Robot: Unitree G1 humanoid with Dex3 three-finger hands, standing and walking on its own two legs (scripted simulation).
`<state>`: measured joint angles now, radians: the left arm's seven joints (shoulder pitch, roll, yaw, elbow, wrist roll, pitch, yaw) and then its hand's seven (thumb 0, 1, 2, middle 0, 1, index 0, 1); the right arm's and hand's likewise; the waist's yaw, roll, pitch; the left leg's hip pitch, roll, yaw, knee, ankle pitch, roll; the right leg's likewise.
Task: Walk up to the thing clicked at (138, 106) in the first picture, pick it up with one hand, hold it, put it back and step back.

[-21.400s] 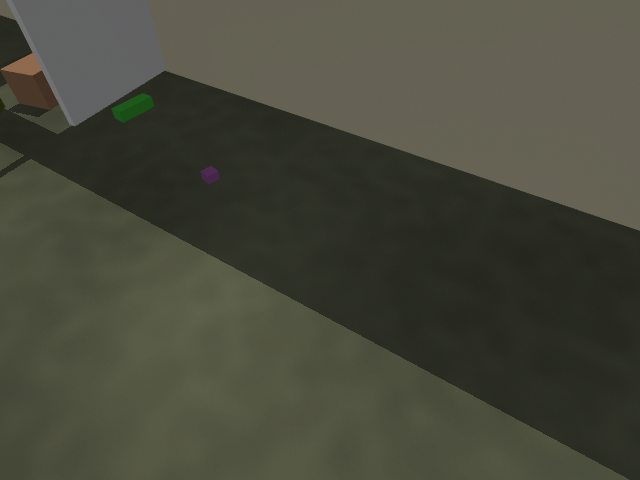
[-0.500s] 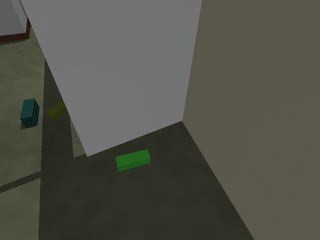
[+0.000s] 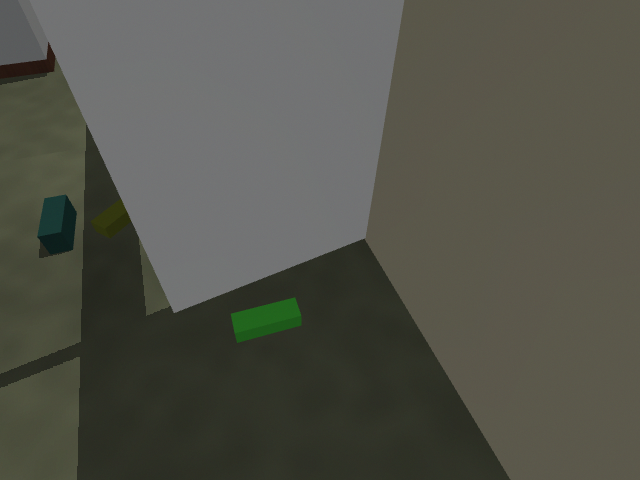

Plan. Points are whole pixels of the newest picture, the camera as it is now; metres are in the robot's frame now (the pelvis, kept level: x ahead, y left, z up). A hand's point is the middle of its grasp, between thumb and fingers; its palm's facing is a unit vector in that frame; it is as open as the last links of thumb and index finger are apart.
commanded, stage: stand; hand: left
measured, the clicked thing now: (266, 319) +0.78 +0.19 -0.74
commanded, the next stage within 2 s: walk up in 1.00 s
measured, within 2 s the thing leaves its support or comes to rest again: neither
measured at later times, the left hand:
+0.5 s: hand out of the picture +0.05 +0.25 -0.14, palm faces -0.03 -0.94 -0.35, open 7.3 cm
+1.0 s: hand out of the picture +0.05 +0.24 -0.15, palm faces -0.04 -0.94 -0.34, open 7.3 cm
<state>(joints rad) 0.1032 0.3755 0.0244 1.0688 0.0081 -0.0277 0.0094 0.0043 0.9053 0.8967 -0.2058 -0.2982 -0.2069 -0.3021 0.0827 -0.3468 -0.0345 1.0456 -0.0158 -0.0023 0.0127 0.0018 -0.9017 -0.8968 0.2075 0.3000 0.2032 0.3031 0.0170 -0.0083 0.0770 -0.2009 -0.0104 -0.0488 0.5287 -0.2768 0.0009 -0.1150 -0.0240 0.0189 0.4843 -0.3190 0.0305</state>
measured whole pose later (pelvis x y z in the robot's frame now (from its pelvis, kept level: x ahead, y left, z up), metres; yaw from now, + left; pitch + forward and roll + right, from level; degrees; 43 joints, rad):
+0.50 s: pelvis -0.03 +0.00 +0.01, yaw +0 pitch -3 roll +0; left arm 0.10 0.35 0.00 1.15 0.01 -0.01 0.00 0.00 0.91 0.90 -0.21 -0.30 -0.21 -0.30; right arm 0.10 -0.35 -0.01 1.14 -0.01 0.00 0.01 0.00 -0.90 -0.90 0.21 0.30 0.20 0.30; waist -0.01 0.00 0.06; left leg -0.15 0.00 -0.04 0.34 -0.14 -0.01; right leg -0.08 -0.02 0.03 0.33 -0.19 0.03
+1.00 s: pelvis -0.02 -0.01 +0.01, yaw +0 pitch -2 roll +0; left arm 0.12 0.35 0.00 1.14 0.00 -0.01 0.00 0.00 0.91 0.90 -0.21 -0.30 -0.21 -0.30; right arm 0.11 -0.35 0.01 1.14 -0.01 -0.01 0.01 0.00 -0.90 -0.90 0.21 0.30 0.20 0.30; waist -0.01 0.00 0.06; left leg -0.16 0.01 -0.05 0.35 -0.15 -0.02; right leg -0.09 -0.01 0.02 0.33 -0.20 0.02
